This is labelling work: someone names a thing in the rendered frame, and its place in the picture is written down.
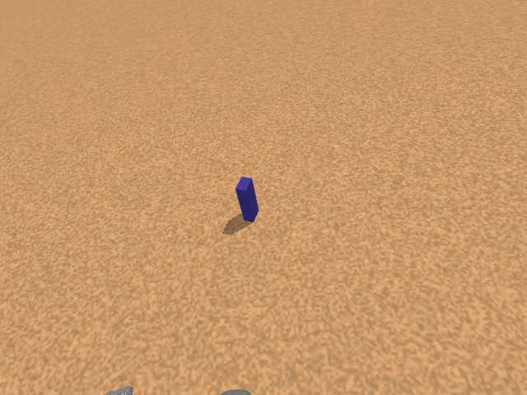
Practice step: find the carton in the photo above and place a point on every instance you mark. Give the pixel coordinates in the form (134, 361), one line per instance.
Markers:
(247, 199)

